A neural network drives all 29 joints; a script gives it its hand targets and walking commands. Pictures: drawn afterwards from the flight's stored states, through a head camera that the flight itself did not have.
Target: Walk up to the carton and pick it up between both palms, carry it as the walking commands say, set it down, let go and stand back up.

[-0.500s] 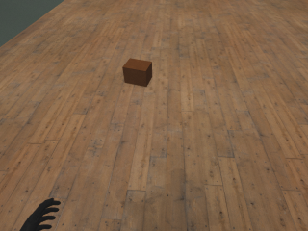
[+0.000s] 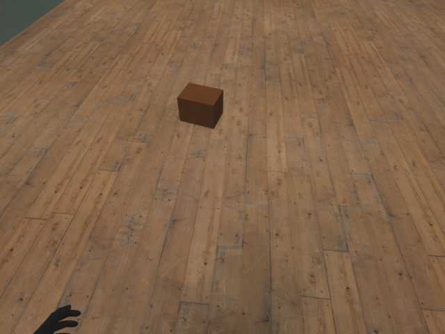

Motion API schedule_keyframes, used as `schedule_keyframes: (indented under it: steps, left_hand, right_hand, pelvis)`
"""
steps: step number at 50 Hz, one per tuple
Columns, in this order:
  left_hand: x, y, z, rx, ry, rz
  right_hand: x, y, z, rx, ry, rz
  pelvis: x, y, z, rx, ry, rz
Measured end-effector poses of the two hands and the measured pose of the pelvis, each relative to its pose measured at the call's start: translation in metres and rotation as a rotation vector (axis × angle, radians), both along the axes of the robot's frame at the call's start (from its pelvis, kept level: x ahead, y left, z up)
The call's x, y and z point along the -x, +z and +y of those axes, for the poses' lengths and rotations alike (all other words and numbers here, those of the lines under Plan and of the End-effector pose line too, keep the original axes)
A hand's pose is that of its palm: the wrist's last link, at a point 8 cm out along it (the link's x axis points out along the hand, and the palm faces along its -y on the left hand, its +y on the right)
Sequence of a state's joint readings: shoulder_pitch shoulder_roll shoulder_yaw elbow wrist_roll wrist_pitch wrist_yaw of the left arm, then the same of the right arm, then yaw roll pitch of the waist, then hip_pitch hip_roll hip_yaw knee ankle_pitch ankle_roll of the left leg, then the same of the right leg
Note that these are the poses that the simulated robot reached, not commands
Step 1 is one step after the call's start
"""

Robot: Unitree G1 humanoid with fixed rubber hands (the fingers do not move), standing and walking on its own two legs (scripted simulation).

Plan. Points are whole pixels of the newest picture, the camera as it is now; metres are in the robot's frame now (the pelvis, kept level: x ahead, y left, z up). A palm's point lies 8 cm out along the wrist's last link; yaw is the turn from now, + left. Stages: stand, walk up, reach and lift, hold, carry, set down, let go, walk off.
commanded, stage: walk up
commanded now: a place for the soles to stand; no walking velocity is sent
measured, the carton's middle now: (201, 105) +1.60 +0.18 -0.66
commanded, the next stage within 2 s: none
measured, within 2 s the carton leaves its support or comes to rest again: neither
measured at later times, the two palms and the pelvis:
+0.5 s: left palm (63, 266) +0.26 +0.33 -0.07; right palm (374, 270) +0.27 -0.29 -0.07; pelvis +0.17 +0.01 +0.00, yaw +1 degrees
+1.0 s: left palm (86, 206) +0.39 +0.32 -0.06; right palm (346, 190) +0.47 -0.30 -0.07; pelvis +0.36 +0.00 +0.01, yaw +3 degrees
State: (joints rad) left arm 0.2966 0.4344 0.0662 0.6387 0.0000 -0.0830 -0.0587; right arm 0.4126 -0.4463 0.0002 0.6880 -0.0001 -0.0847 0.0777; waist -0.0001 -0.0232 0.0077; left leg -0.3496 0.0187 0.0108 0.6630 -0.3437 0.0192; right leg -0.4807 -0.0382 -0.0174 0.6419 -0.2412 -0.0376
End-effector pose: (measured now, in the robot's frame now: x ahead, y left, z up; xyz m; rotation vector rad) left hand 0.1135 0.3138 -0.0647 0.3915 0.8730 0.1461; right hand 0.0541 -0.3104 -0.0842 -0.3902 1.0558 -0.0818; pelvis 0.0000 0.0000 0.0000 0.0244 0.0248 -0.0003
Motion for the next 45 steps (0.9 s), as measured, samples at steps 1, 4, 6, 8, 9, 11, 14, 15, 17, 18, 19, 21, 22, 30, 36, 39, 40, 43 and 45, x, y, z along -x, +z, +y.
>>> schedule_keyframes:
  steps: [1, 4, 6, 8, 9, 11, 14, 15, 17, 18, 19, 21, 22, 30, 36, 39, 40, 43, 45]
  left_hand:
    - [-0.006, 0.001, -0.003, -0.008, -0.001, -0.002]
    - [-0.016, 0.007, -0.008, -0.027, 0.013, 0.002]
    - [-0.020, 0.013, -0.007, -0.040, 0.026, 0.015]
    - [-0.024, 0.019, -0.006, -0.049, 0.038, 0.031]
    - [-0.027, 0.020, -0.005, -0.051, 0.042, 0.038]
    - [-0.034, 0.023, -0.002, -0.052, 0.048, 0.052]
    - [-0.049, 0.020, 0.004, -0.041, 0.054, 0.066]
    - [-0.055, 0.017, 0.006, -0.034, 0.057, 0.068]
    - [-0.069, 0.008, 0.012, -0.021, 0.062, 0.069]
    - [-0.077, 0.001, 0.016, -0.017, 0.061, 0.068]
    - [-0.085, -0.006, 0.019, -0.012, 0.061, 0.067]
    - [-0.105, -0.012, 0.020, -0.001, 0.069, 0.053]
    - [-0.116, -0.011, 0.019, 0.004, 0.066, 0.040]
    - [-0.191, 0.002, 0.002, -0.002, 0.036, -0.007]
    - [-0.213, 0.008, -0.013, -0.041, 0.055, 0.018]
    - [-0.217, 0.019, -0.012, -0.062, 0.078, 0.061]
    - [-0.219, 0.022, -0.010, -0.068, 0.083, 0.074]
    - [-0.230, 0.028, -0.006, -0.076, 0.093, 0.102]
    - [-0.241, 0.027, -0.003, -0.072, 0.095, 0.114]
  right_hand:
    - [-0.008, -0.003, -0.003, -0.005, -0.002, -0.001]
    - [-0.040, -0.002, -0.008, -0.019, -0.002, -0.031]
    - [-0.065, 0.003, -0.008, -0.027, 0.005, -0.066]
    - [-0.091, 0.008, -0.006, -0.036, 0.016, -0.093]
    - [-0.103, 0.011, -0.005, -0.040, 0.022, -0.105]
    - [-0.126, 0.017, -0.002, -0.046, 0.032, -0.127]
    - [-0.159, 0.022, 0.005, -0.045, 0.048, -0.147]
    - [-0.169, 0.023, 0.008, -0.042, 0.055, -0.147]
    - [-0.186, 0.021, 0.014, -0.028, 0.064, -0.143]
    - [-0.194, 0.018, 0.016, -0.016, 0.063, -0.149]
    - [-0.200, 0.014, 0.018, -0.002, 0.058, -0.155]
    - [-0.206, 0.011, 0.021, 0.007, 0.048, -0.149]
    - [-0.209, 0.012, 0.022, 0.007, 0.044, -0.142]
    - [-0.242, 0.006, 0.005, -0.011, 0.036, -0.096]
    - [-0.290, -0.005, -0.010, -0.041, 0.026, -0.094]
    - [-0.316, 0.001, -0.009, -0.059, 0.031, -0.101]
    - [-0.325, 0.003, -0.008, -0.063, 0.032, -0.101]
    - [-0.350, 0.008, -0.003, -0.072, 0.038, -0.104]
    - [-0.369, 0.011, 0.000, -0.073, 0.044, -0.109]
  pelvis:
    - [-0.008, -0.001, -0.004, 0.004, -0.001, 0.000]
    - [-0.031, 0.002, -0.011, -0.001, -0.001, -0.020]
    - [-0.046, 0.007, -0.012, -0.003, 0.000, -0.034]
    - [-0.061, 0.012, -0.012, -0.006, 0.002, -0.040]
    - [-0.068, 0.014, -0.012, -0.006, 0.003, -0.042]
    - [-0.082, 0.017, -0.009, -0.005, 0.004, -0.045]
    - [-0.103, 0.018, -0.004, 0.004, 0.009, -0.043]
    - [-0.110, 0.017, -0.001, 0.010, 0.014, -0.039]
    - [-0.124, 0.012, 0.005, 0.022, 0.024, -0.031]
    - [-0.132, 0.006, 0.009, 0.028, 0.023, -0.032]
    - [-0.139, 0.000, 0.013, 0.032, 0.022, -0.037]
    - [-0.151, -0.003, 0.015, 0.026, 0.027, -0.051]
    - [-0.157, -0.002, 0.015, 0.024, 0.027, -0.053]
    - [-0.206, 0.001, -0.001, 0.003, 0.023, -0.034]
    - [-0.251, 0.001, -0.019, -0.015, 0.022, -0.036]
    - [-0.275, 0.010, -0.020, -0.018, 0.023, -0.038]
    - [-0.282, 0.013, -0.020, -0.018, 0.023, -0.037]
    - [-0.306, 0.019, -0.016, -0.015, 0.024, -0.036]
    - [-0.320, 0.020, -0.013, -0.010, 0.025, -0.032]
